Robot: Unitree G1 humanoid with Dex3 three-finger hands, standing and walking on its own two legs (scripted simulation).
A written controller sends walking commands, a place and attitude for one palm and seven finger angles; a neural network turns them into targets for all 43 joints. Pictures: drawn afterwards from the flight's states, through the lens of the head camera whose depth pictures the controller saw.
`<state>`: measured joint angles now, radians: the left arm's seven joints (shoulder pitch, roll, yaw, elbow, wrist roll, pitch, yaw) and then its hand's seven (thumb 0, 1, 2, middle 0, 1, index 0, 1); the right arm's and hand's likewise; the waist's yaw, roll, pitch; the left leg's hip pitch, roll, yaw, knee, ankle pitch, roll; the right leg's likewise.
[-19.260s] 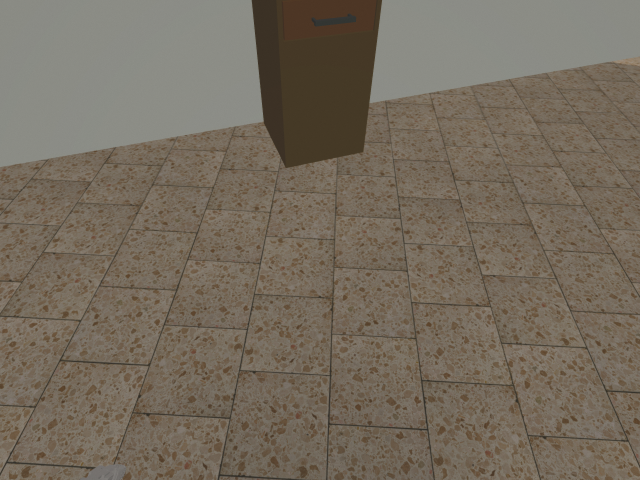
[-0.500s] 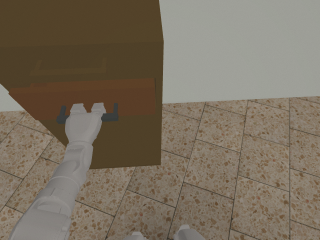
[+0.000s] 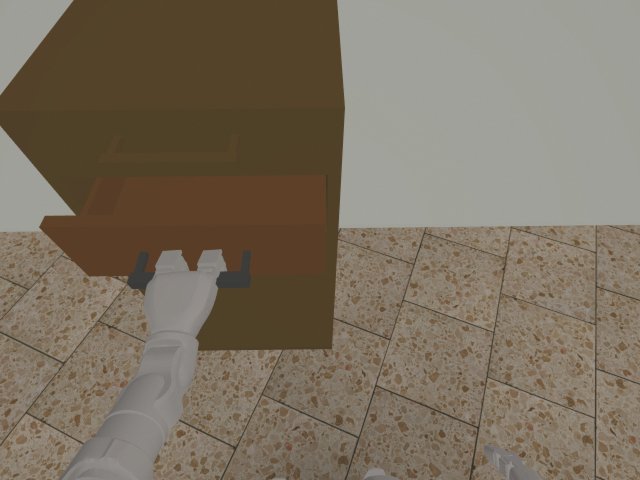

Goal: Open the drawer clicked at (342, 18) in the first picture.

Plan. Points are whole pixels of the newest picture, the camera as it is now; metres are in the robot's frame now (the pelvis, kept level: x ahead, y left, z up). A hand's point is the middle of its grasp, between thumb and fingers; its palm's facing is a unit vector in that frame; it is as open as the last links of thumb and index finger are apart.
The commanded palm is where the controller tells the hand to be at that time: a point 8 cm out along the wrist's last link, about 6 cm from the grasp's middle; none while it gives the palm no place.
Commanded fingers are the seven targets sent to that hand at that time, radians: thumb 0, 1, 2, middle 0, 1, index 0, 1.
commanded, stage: pull the drawer open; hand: left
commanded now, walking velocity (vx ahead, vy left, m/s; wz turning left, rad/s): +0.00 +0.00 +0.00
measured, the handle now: (192, 269) +0.40 +0.21 -0.02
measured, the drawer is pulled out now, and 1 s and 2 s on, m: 0.09 0.21 0.30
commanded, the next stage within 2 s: open the thumb to release the handle in 1.98 s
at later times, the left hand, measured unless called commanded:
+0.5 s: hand (188, 355) +0.28 +0.19 -0.05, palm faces -0.03 -0.06 -1.00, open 5.4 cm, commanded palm +0.24 +0.19 +0.00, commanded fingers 0.00 0.90 0.90 -0.40 -1.35 -0.40 -1.35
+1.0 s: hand (180, 404) +0.22 +0.19 -0.05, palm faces -0.02 -0.08 -1.00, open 5.4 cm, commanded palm +0.18 +0.19 +0.00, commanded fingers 0.00 0.90 0.90 -0.40 -1.35 -0.40 -1.35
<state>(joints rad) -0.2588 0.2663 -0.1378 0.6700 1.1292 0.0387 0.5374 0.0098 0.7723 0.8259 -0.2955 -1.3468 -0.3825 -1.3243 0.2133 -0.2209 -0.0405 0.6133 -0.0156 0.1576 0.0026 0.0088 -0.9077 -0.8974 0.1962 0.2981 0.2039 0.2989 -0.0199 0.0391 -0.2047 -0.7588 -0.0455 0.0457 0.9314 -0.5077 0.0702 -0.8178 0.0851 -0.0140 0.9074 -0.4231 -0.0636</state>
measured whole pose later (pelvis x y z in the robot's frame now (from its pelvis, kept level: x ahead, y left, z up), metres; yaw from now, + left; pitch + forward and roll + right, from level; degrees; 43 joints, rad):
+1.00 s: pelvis -0.01 -0.03 -0.01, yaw +0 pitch +16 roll +2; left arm 0.23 0.28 -0.11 0.28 1.12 0.00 0.57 0.02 0.76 0.82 -0.29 -1.34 -0.41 -1.33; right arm 0.15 -0.23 -0.02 0.57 -0.02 0.10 0.01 0.01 -0.91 -0.90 0.20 0.30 0.20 0.30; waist 0.02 0.03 -0.20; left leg -0.72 -0.04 0.06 0.96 -0.52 0.04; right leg -0.80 0.09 -0.01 0.98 -0.45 -0.10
